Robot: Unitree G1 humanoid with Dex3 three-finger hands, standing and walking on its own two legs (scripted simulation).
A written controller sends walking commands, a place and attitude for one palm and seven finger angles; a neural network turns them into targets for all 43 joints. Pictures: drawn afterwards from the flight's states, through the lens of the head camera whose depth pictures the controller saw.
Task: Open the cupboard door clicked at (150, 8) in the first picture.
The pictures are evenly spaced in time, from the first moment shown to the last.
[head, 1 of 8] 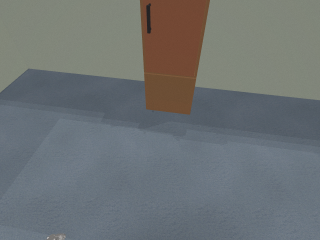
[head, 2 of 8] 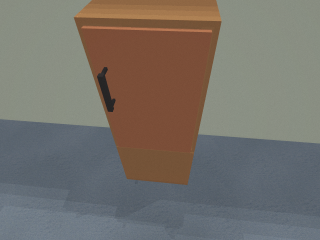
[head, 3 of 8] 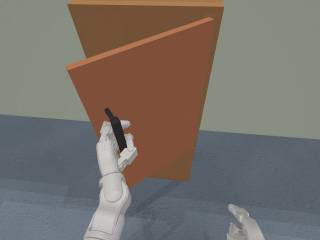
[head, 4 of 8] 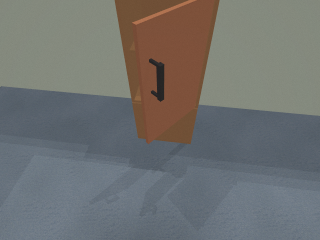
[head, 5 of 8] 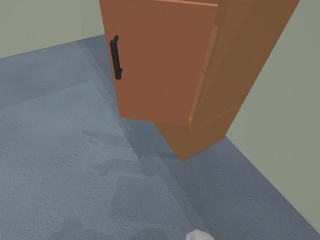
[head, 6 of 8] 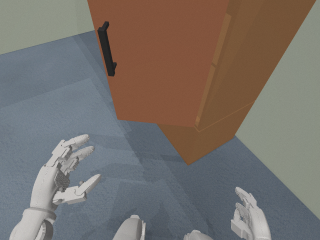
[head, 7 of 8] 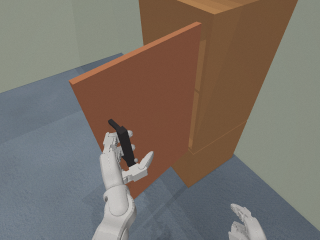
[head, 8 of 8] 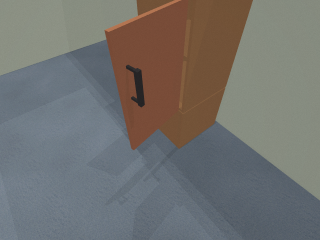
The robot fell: no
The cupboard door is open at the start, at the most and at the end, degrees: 0 100 100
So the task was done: yes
